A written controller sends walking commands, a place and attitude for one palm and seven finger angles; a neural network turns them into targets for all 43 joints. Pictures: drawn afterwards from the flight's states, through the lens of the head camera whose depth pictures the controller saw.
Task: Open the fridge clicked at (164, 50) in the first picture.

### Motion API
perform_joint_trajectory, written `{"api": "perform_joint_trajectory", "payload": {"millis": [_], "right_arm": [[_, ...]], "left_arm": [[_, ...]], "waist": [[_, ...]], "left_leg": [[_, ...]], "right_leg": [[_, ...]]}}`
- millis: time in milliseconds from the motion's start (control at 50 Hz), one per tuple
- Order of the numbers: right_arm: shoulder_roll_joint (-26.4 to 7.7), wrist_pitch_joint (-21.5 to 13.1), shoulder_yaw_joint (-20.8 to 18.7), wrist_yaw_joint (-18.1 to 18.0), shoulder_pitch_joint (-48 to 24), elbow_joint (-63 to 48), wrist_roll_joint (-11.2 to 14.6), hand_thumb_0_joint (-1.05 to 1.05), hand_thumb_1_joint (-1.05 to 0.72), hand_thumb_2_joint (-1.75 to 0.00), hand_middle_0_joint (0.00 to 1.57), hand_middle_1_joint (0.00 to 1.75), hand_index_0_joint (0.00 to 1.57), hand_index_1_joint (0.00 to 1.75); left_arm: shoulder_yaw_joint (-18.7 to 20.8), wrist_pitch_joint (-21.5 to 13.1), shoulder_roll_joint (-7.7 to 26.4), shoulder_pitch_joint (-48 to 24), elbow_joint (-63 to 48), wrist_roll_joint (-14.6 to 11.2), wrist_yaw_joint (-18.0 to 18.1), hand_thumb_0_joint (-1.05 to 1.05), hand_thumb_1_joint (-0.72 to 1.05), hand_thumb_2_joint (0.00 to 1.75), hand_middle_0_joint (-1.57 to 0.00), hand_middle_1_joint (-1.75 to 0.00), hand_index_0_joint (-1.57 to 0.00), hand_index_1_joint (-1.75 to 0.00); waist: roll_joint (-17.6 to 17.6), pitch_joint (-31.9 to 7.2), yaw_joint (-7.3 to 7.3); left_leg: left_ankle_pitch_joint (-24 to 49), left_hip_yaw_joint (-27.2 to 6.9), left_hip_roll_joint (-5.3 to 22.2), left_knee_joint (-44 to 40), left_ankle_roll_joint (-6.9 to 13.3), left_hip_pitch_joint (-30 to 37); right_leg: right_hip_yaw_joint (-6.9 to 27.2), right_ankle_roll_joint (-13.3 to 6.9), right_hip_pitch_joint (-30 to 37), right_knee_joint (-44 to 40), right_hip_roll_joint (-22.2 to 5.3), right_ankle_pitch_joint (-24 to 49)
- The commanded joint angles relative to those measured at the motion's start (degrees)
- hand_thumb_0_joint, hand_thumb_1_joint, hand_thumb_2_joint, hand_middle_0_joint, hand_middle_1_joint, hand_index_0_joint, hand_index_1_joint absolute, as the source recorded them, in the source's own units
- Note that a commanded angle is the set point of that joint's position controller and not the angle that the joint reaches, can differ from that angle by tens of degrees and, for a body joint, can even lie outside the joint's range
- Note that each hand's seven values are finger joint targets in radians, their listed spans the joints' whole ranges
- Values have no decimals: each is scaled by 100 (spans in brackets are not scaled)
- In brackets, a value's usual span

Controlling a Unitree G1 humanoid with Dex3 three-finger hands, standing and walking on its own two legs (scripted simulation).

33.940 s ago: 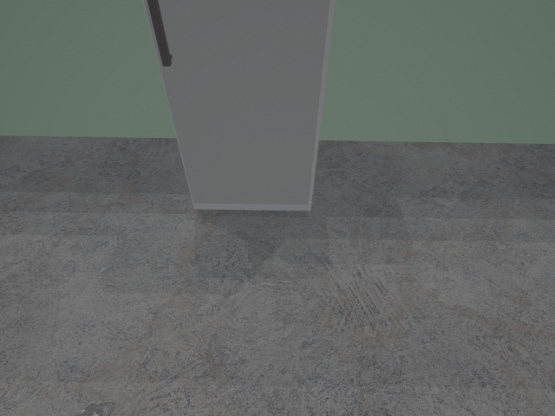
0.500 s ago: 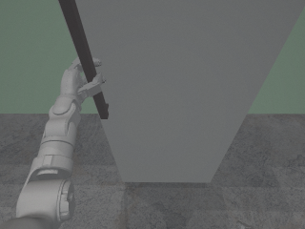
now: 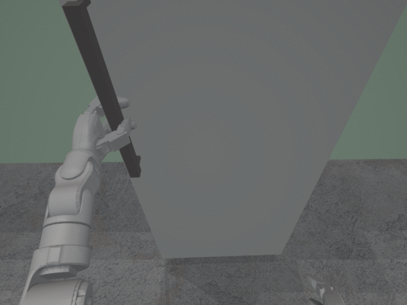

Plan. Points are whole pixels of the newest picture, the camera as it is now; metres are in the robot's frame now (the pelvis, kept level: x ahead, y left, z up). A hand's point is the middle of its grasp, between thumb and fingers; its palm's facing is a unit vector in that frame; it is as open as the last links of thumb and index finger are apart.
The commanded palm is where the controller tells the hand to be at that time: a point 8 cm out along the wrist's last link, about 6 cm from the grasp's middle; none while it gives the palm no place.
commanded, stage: pull the door a little, standing still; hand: left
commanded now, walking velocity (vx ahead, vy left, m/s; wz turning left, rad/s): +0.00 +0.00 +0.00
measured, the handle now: (115, 106) +0.44 +0.19 +0.19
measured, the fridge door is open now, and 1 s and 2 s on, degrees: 2 37 69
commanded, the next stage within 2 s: walk backward, drawing the door open in 0.06 s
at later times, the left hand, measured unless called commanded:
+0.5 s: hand (127, 200) +0.25 +0.12 +0.16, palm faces +0.12 -0.97 -0.19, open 6.8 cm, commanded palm +0.21 +0.17 +0.17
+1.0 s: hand out of the picture +0.10 +0.03 +0.15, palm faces +0.16 -0.96 -0.23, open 7.6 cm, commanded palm +0.06 +0.07 +0.17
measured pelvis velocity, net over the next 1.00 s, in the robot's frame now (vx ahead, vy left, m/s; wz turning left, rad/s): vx -0.13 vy -0.12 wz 0.38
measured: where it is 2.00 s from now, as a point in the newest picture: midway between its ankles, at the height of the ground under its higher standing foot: outside the picture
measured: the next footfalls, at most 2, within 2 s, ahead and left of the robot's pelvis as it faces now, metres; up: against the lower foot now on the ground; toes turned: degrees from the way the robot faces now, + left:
left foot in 0.84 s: -0.08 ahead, +0.04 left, +0.00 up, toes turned +18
right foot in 1.14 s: -0.04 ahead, -0.32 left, +0.00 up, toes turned +28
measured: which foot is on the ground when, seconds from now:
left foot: down 0.00-0.64, up 0.66-0.82, down 0.84-1.00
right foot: down 0.00-0.84, up 0.86-1.00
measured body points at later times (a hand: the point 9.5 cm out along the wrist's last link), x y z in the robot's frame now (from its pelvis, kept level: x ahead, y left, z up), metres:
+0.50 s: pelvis -0.02 -0.01 +0.00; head -0.01 -0.04 +0.44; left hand +0.23 +0.18 +0.17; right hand +0.18 -0.21 -0.09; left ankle -0.05 +0.14 -0.74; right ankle -0.06 -0.11 -0.73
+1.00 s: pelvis -0.13 -0.12 -0.01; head -0.09 -0.11 +0.44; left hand +0.09 +0.08 +0.17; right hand +0.07 -0.28 -0.12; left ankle -0.12 +0.03 -0.74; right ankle -0.08 -0.24 -0.65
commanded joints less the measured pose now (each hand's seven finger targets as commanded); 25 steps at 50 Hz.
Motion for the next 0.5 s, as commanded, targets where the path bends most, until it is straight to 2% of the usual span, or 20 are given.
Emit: {"api": "perform_joint_trajectory", "payload": {"millis": [0,40,80,120,140,160,180,200,220,240,260,320,340,360,380,420,440,480], "right_arm": [[-639,-329,-241,-3,-856,-1098,31,0,-90,-90,20,30,20,30],[-620,-337,-226,13,-957,-1193,28,0,-90,-90,20,30,20,30],[-565,-360,-193,37,-1055,-1264,25,0,-90,-90,20,30,20,30],[-537,-352,-186,48,-1106,-1313,24,0,-90,-90,20,30,20,30],[-525,-359,-168,35,-1153,-1344,25,0,-90,-90,20,30,20,30],[-640,-356,-93,-106,-982,-1212,-52,0,-90,-90,20,30,20,30],[-522,-298,-157,-180,-848,-930,-173,0,-90,-90,20,30,20,30],[-508,-281,-159,-176,-946,-987,-225,0,-90,-90,20,30,20,30],[-500,-219,-145,-202,-976,-1032,-238,0,-90,-90,20,30,20,30],[-491,-179,-143,-260,-1018,-1038,-251,0,-90,-90,20,30,20,30],[-449,-125,-121,-280,-955,-1045,-269,0,-90,-90,20,30,20,30],[-447,5,-170,-233,-837,-1153,-302,0,-90,-90,20,30,20,30],[-444,23,-190,-234,-845,-1152,-292,0,-90,-90,20,30,20,30],[-399,40,-177,-195,-839,-1212,-304,0,-90,-90,20,30,20,30],[-354,29,-179,-169,-869,-1258,-326,0,-90,-90,20,30,20,30],[-306,-20,-164,-120,-956,-1250,-387,0,-90,-90,20,30,20,30],[-327,-46,-177,-118,-952,-1217,-391,0,-90,-90,20,30,20,30],[-274,-123,-148,-77,-1011,-1198,-429,0,-90,-90,20,30,20,30]], "left_arm": [[277,-346,935,-231,-2508,-197,-301,0,90,90,-45,-140,-45,-140],[336,-284,1008,453,-3201,-209,-294,0,90,90,-45,-140,-45,-140],[310,-110,878,1336,-3750,-272,-310,0,90,90,-45,-140,-45,-140],[274,109,833,1796,-4347,-294,-296,0,90,90,-45,-140,-45,-140],[285,183,919,1853,-4818,-292,-260,0,90,90,-45,-140,-45,-140],[359,-684,1962,-611,-4935,445,400,0,90,90,-45,-140,-45,-140],[52,-905,1200,542,-3726,486,640,0,90,90,-45,-140,-45,-140],[-233,-987,823,1363,-3624,534,713,0,90,90,-45,-140,-45,-140],[-407,-1072,732,1715,-3827,582,743,0,90,90,-45,-140,-45,-140],[-417,-1219,826,1656,-4161,608,776,0,90,90,-45,-140,-45,-140],[-527,-1321,757,1721,-4340,615,820,0,90,90,-45,-140,-45,-140],[-737,-1463,609,1902,-4884,673,912,0,90,90,-45,-140,-45,-140],[-783,-1476,602,2021,-4985,682,938,0,90,90,-45,-140,-45,-140],[-969,-1502,422,2007,-5256,708,955,0,90,90,-45,-140,-45,-140],[-992,-1528,395,2092,-5408,726,975,0,90,90,-45,-140,-45,-140],[-1130,-1578,272,2168,-5612,794,1005,0,90,90,-45,-140,-45,-140],[-1108,-1588,349,2161,-5730,819,1041,0,90,90,-45,-140,-45,-140],[-1208,-1598,218,2372,-5725,872,1065,0,90,90,-45,-140,-45,-140]], "waist": [[-295,-1790,541],[-86,-1760,601],[-196,-1607,623],[-186,-1574,616],[-128,-1591,624],[-23,-709,107],[-498,-704,96],[-707,-600,214],[-697,-678,226],[-461,-742,216],[-284,-861,139],[-175,-1363,21],[-57,-1397,3],[96,-1461,-42],[297,-1438,-38],[488,-1153,-37],[582,-1053,-42],[548,-740,-47]], "left_leg": [[3424,-144,-201,160,250,748],[3495,-181,-193,141,236,730],[3530,-162,-201,173,246,649],[3633,-134,-211,235,243,640],[3655,-143,-220,263,251,669],[3321,-24,-120,816,287,574],[2742,-239,-136,1003,273,463],[2033,-247,-172,1031,255,132],[1681,-306,-188,954,264,-26],[1803,-350,-174,806,285,114],[2427,-414,-74,645,295,292],[4724,-532,122,667,296,1277],[5159,-591,207,686,336,1640],[5633,-753,294,622,369,1774],[5854,-883,430,531,408,1879],[5764,-1138,610,314,434,1644],[5517,-1242,675,201,443,1557],[5209,-1510,741,84,488,1184]], "right_leg": [[-243,-46,992,241,64,4311],[-249,-74,1046,256,57,4189],[-269,-15,1012,289,49,4439],[-280,42,1015,330,24,4735],[-272,53,1043,341,11,4786],[99,206,87,-37,-251,4882],[-23,155,0,-61,-369,4635],[15,207,77,-69,-422,4748],[21,149,226,15,-490,4740],[-32,99,181,77,-530,4607],[-126,88,172,234,-484,4511],[-373,244,-105,686,-161,4406],[-399,292,-391,785,-88,4001],[-447,289,-498,950,26,3374],[-402,292,-715,969,95,2402],[-323,253,-858,847,162,1195],[-303,244,-898,854,159,835],[-237,234,-897,627,170,593]]}}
